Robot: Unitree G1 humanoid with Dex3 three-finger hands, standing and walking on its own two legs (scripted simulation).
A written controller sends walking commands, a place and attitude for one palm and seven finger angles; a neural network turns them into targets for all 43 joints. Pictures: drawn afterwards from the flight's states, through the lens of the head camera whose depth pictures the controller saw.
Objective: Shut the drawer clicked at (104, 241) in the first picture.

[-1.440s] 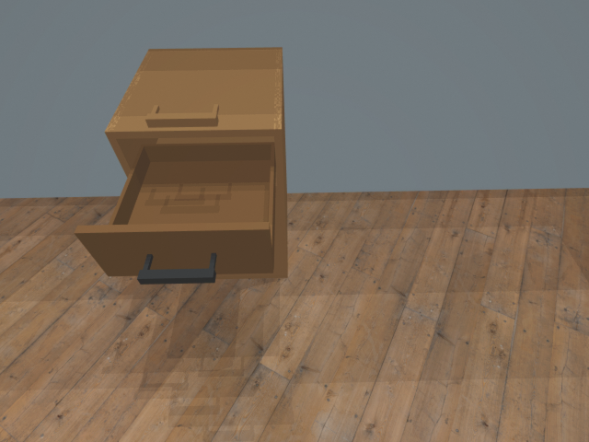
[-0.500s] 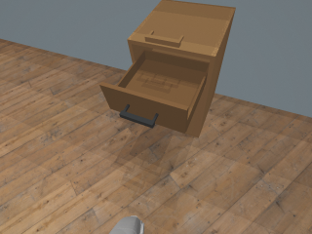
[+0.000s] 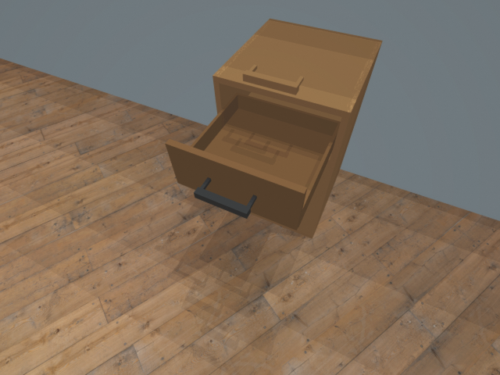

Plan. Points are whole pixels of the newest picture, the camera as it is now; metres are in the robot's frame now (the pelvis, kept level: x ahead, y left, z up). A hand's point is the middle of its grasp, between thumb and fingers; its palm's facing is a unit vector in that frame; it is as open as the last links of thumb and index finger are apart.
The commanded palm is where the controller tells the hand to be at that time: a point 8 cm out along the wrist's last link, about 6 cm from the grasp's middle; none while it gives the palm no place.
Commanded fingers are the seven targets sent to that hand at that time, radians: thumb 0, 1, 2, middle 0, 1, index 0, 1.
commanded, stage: look at it before walking up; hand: left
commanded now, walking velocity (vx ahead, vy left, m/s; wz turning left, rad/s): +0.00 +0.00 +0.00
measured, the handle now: (225, 196) +0.55 +0.11 -0.17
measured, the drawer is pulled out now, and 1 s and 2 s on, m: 0.30 0.30 0.30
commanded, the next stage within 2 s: turn to face it in 0.40 s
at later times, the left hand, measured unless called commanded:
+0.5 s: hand out of the picture +0.04 +0.18 -0.17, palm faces +0.02 -0.98 -0.22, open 7.3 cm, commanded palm none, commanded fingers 0.00 0.90 0.90 -0.20 -0.30 -0.20 -0.30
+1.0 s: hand out of the picture +0.07 +0.17 -0.18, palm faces -0.11 -0.95 -0.30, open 7.4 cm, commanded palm none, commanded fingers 0.00 0.90 0.90 -0.20 -0.30 -0.20 -0.30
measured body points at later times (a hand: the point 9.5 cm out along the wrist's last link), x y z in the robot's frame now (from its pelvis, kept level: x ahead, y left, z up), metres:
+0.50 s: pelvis +0.01 +0.00 +0.00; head +0.04 -0.01 +0.45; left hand +0.04 +0.23 -0.16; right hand -0.04 -0.20 -0.16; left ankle -0.02 +0.13 -0.74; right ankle -0.05 -0.08 -0.74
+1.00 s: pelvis -0.02 -0.03 -0.02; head +0.04 -0.07 +0.42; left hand +0.08 +0.22 -0.15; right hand -0.01 -0.28 -0.19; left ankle -0.03 +0.13 -0.71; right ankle -0.04 -0.11 -0.74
